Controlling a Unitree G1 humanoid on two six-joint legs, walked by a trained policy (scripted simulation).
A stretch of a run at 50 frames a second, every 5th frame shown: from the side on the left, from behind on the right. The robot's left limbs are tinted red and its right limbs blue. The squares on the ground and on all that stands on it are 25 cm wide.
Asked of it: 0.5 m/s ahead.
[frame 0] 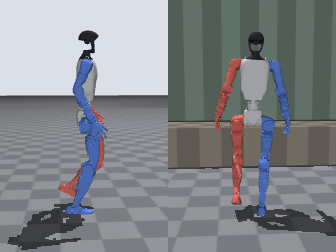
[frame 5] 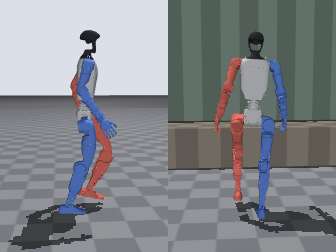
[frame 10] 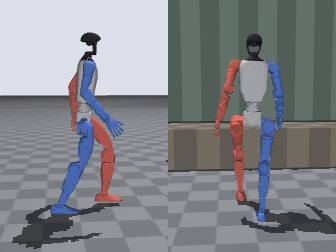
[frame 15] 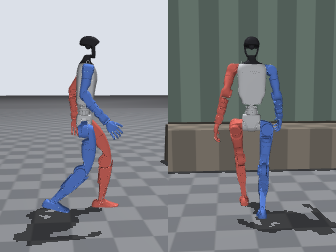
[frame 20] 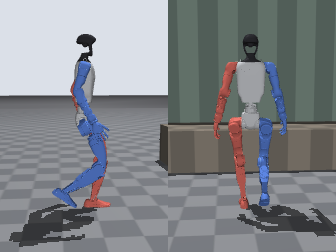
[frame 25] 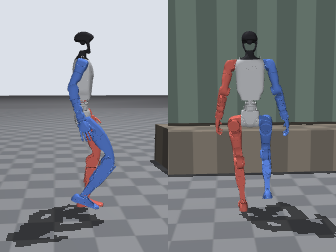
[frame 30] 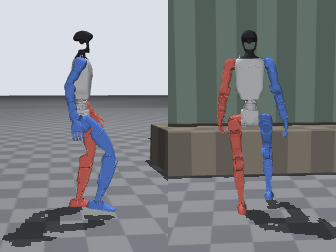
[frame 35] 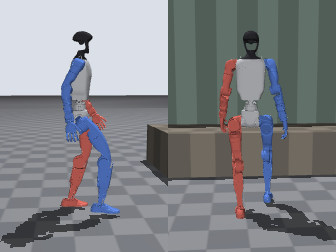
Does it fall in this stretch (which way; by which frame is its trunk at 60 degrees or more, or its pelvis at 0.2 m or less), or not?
no
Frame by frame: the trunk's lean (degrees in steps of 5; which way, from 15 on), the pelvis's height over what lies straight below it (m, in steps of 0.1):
0: 5, 0.8
5: 5, 0.8
10: 5, 0.8
15: 5, 0.7
20: 0, 0.8
25: 0, 0.8
30: 0, 0.8
35: 0, 0.8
